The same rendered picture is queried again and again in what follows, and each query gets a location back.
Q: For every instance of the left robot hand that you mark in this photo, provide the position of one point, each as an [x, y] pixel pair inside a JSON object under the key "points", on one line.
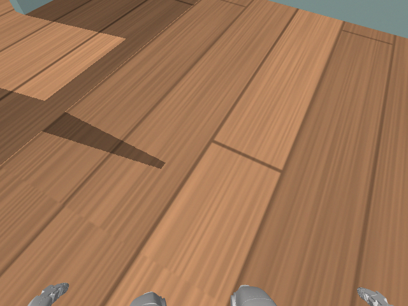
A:
{"points": [[49, 295]]}

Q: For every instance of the right robot hand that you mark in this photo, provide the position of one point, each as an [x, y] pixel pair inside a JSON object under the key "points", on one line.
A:
{"points": [[373, 298]]}

